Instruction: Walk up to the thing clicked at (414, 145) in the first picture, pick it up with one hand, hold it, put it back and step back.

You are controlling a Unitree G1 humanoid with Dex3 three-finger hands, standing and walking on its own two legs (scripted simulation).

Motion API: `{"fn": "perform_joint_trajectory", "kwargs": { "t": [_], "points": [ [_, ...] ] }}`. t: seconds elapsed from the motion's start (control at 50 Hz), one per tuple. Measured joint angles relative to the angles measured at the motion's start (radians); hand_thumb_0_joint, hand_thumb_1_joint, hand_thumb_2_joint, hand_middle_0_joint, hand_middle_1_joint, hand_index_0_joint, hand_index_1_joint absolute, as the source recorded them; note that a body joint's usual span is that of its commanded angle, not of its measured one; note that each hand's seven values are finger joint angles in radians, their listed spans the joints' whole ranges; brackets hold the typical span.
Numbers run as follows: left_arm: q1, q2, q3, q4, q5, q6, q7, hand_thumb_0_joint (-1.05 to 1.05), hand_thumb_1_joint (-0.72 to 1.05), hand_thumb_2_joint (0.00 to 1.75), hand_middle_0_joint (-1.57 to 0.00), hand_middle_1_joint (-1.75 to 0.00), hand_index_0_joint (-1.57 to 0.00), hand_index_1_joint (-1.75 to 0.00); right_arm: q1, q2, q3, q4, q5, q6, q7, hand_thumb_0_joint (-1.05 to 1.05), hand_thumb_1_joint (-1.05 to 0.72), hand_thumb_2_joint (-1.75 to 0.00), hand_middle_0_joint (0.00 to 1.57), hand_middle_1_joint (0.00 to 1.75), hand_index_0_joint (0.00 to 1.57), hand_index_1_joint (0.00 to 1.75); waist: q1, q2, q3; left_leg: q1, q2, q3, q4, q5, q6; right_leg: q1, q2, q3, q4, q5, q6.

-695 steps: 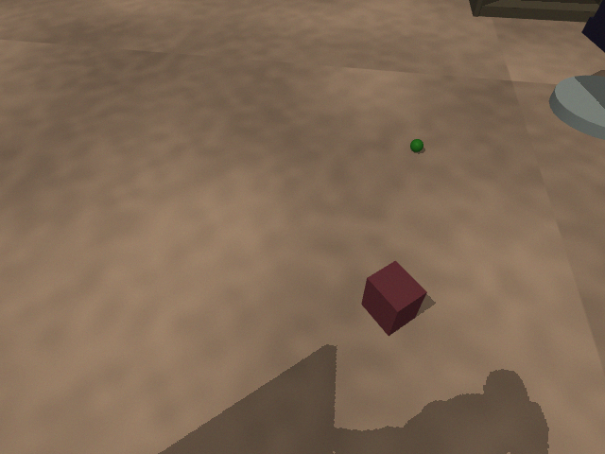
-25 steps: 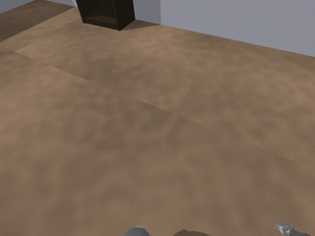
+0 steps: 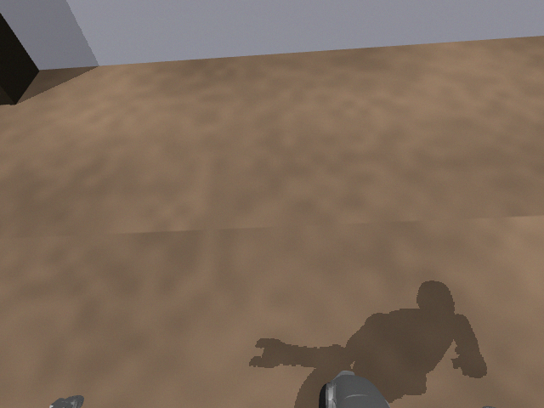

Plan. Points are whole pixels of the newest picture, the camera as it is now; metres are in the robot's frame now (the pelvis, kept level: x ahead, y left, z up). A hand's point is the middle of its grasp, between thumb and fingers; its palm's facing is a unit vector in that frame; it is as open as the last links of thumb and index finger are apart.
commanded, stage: walk up
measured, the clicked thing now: out of the picture -0.05 -1.45 -0.72
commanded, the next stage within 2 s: none
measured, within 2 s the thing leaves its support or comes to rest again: neither
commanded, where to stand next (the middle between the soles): +0.08 +0.00 m, yaw -105 degrees
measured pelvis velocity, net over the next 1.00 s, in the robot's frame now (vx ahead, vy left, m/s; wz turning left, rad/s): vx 0.08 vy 0.11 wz -1.06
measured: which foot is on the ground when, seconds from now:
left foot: down 0.00-0.02, up 0.04-0.28, down 0.30-0.70, up 0.72-0.94, down 0.96-1.00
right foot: up 0.00-0.00, down 0.02-0.30, up 0.32-0.66, down 0.68-0.98, up 1.00-1.00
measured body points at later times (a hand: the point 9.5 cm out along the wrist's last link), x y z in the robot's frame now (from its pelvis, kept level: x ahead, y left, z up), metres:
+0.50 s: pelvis +0.07 +0.12 +0.00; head +0.14 +0.11 +0.44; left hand +0.36 +0.33 -0.10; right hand +0.01 -0.22 -0.09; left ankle +0.19 +0.22 -0.72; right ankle +0.00 -0.01 -0.65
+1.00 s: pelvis +0.08 +0.11 -0.02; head +0.08 +0.10 +0.43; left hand +0.40 +0.18 -0.12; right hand -0.19 -0.10 -0.12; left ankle +0.18 +0.10 -0.72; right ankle -0.06 +0.01 -0.72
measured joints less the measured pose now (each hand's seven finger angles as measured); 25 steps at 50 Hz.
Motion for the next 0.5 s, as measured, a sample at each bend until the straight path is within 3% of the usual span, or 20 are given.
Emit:
{"fn": "perform_joint_trajectory", "kwargs": {
  "t": [0.04,0.08,0.12,0.16,0.24,0.3,0.34,0.38,0.42,0.5],
  "points": [
    [-0.016,-0.003,0.009,-0.036,0.005,-0.021,0.019,0.01,0.91,0.9,-0.2,-0.3,-0.2,-0.3,-0.001,0.006,-0.003,0.016,0.009,0.014,-0.005,0.01,-0.9,-0.9,0.2,0.3,0.2,0.3,0.022,0.012,0.015,-0.086,0.033,-0.045,0.264,-0.034,-0.027,0.053,0.04,0.006,-0.031,-0.081,-0.039],
    [-0.03,-0.026,0.005,-0.086,0.002,-0.027,0.037,0.01,0.91,0.9,-0.2,-0.3,-0.2,-0.3,-0.04,0.007,0.002,0.019,0.017,0.03,-0.013,0.01,-0.9,-0.9,0.2,0.3,0.2,0.3,0.056,0.037,0.056,-0.236,0.004,-0.196,0.602,-0.092,-0.071,0.037,0.073,0.034,0.025,-0.107,-0.043],
    [-0.031,-0.054,-0.006,-0.114,-0.005,-0.021,0.051,0.0,0.91,0.9,-0.2,-0.3,-0.2,-0.3,-0.077,0.013,0.015,0.01,0.025,0.033,-0.016,0.01,-0.91,-0.9,0.2,0.3,0.2,0.3,0.08,0.043,0.082,-0.348,-0.021,-0.296,0.781,-0.08,-0.078,0.057,0.091,0.074,0.017,-0.1,-0.038],
    [-0.017,-0.079,-0.019,-0.121,0.004,-0.005,0.057,0.0,0.91,0.9,-0.2,-0.3,-0.2,-0.3,-0.113,0.024,0.026,-0.005,0.027,0.028,-0.013,0.01,-0.91,-0.9,0.2,0.3,0.2,0.3,0.089,0.039,0.081,-0.414,0.0,-0.351,0.735,-0.031,-0.078,0.078,0.103,0.123,-0.019,-0.084,-0.019],
    [-0.003,-0.106,-0.03,-0.145,0.034,0.028,0.027,0.01,0.9,0.9,-0.21,-0.3,-0.2,-0.3,-0.164,0.04,0.042,-0.054,0.033,0.001,-0.02,0.01,-0.9,-0.9,0.2,0.3,0.2,0.3,0.1,0.009,0.07,-0.445,0.038,-0.413,0.433,0.066,-0.083,0.06,0.115,0.238,-0.02,-0.077,0.019],
    [-0.019,-0.105,-0.019,-0.186,0.047,0.053,0.001,0.01,0.9,0.9,-0.21,-0.31,-0.2,-0.3,-0.166,0.041,0.04,-0.072,0.033,-0.029,-0.053,0.0,-0.9,-0.9,0.2,0.3,0.21,0.3,0.104,-0.027,0.063,-0.396,0.025,-0.411,0.191,0.19,-0.089,0.001,0.121,0.322,0.069,-0.116,0.032],
    [-0.053,-0.098,0.001,-0.197,0.058,0.071,-0.005,0.01,0.9,0.9,-0.21,-0.31,-0.2,-0.3,-0.154,0.052,0.039,-0.067,0.021,-0.031,-0.074,0.0,-0.9,-0.9,0.2,0.3,0.21,0.3,0.11,-0.062,0.068,-0.404,0.022,-0.361,0.224,0.171,-0.092,-0.054,0.137,0.351,0.214,-0.271,0.019],
    [-0.07,-0.08,0.017,-0.201,0.064,0.085,-0.014,0.01,0.9,0.9,-0.21,-0.3,-0.2,-0.3,-0.15,0.061,0.043,-0.053,0.016,-0.016,-0.085,0.0,-0.9,-0.9,0.2,0.3,0.21,0.3,0.111,-0.071,0.073,-0.39,0.053,-0.32,0.214,0.171,-0.082,-0.106,0.154,0.295,0.411,-0.342,0.031],
    [-0.075,-0.052,0.039,-0.204,0.062,0.093,-0.034,0.01,0.9,0.9,-0.21,-0.3,-0.2,-0.3,-0.136,0.07,0.042,-0.041,0.011,-0.017,-0.102,0.0,-0.9,-0.9,0.2,0.3,0.21,0.3,0.11,-0.09,0.066,-0.371,0.076,-0.276,0.164,0.194,-0.077,-0.132,0.136,0.25,0.535,-0.309,0.04],
    [-0.047,-0.015,0.072,-0.215,0.052,0.096,-0.082,0.01,0.91,0.9,-0.21,-0.3,-0.2,-0.3,-0.092,0.038,0.022,-0.026,0.001,-0.038,-0.117,0.0,-0.9,-0.9,0.2,0.31,0.21,0.3,0.108,-0.102,0.041,-0.343,0.115,-0.184,0.093,0.223,-0.068,-0.083,0.056,0.218,0.497,-0.287,0.059]
  ]
}}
